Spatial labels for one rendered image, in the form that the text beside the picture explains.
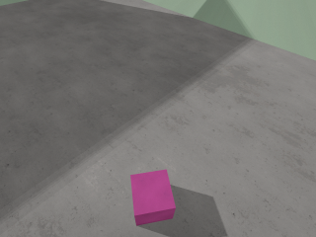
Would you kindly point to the carton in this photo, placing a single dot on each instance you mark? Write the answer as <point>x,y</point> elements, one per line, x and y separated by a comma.
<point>152,197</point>

